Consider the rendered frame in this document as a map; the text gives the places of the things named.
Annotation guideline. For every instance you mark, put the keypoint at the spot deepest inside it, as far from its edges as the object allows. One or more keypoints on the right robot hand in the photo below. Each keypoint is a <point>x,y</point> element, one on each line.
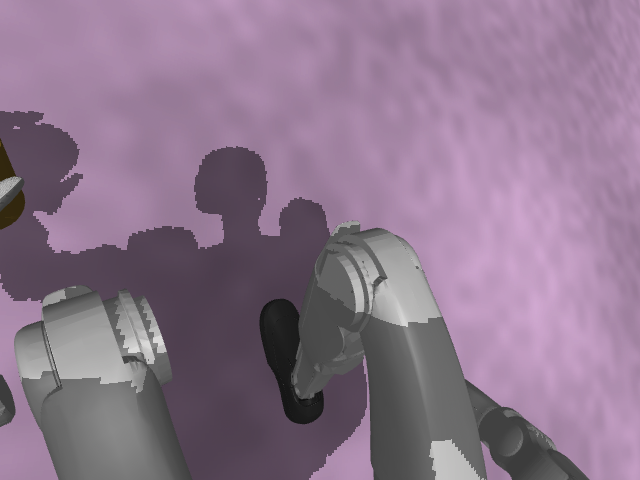
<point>482,404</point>

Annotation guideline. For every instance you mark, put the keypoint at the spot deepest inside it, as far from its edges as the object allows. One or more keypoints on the can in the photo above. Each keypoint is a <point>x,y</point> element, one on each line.
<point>14,209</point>

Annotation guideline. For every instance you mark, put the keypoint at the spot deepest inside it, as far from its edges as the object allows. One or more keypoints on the right robot foot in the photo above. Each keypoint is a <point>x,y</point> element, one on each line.
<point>280,337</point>

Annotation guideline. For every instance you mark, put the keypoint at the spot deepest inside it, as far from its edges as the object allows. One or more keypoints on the left robot arm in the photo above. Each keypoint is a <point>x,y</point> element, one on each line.
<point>7,406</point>

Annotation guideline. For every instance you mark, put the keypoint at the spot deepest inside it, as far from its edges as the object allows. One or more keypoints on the left robot hand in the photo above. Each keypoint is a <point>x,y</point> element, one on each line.
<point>9,188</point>

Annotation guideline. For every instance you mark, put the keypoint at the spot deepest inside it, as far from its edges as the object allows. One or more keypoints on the right robot arm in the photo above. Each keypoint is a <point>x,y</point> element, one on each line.
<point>522,450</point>

